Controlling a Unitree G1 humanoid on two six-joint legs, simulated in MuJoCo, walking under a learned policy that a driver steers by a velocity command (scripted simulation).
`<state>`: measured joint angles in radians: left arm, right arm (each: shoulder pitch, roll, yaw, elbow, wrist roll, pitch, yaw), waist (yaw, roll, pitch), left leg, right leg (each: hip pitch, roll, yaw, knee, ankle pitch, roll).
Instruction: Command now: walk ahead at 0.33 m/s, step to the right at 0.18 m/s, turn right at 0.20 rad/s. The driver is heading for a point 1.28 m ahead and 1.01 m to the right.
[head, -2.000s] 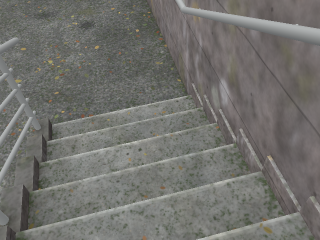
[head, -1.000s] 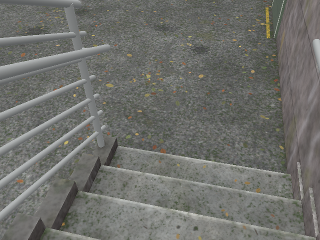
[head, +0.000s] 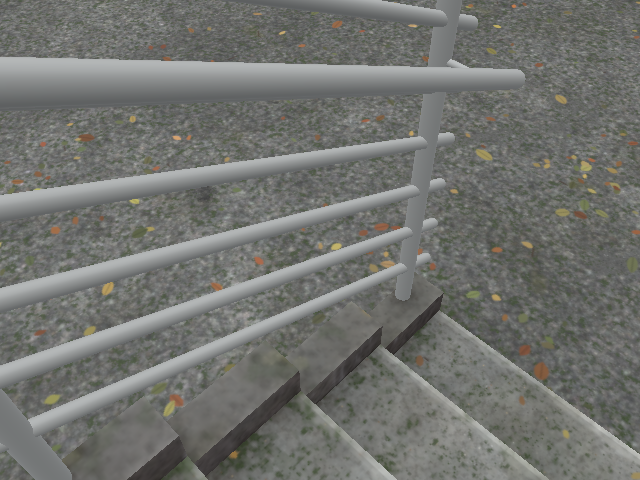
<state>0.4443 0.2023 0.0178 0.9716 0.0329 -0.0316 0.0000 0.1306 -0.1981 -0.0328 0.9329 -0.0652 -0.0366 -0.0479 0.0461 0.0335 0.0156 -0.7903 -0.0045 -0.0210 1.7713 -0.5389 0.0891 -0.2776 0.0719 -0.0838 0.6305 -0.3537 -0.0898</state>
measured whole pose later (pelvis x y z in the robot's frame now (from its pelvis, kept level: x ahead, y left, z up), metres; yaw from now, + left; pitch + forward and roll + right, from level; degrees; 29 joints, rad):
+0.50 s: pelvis +0.10 +0.03 +0.01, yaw -14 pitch -1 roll -2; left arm 0.17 0.32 0.09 0.72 0.02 0.13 0.01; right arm 0.22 -0.24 -0.04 0.84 -0.02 -0.03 -0.03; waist 0.00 -0.01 0.08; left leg -0.35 0.08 0.17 0.54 -0.18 0.06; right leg -0.56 0.04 0.00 1.31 -0.27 0.00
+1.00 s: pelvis +0.03 +0.01 +0.02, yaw -33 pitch +1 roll +2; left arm 0.32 0.26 0.04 0.65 0.00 0.06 0.00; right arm 0.15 -0.30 -0.06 0.77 -0.02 0.10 -0.02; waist 0.02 0.03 0.01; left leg -0.58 0.01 -0.03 1.03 -0.28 -0.05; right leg -0.22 0.12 0.14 0.45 -0.23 -0.09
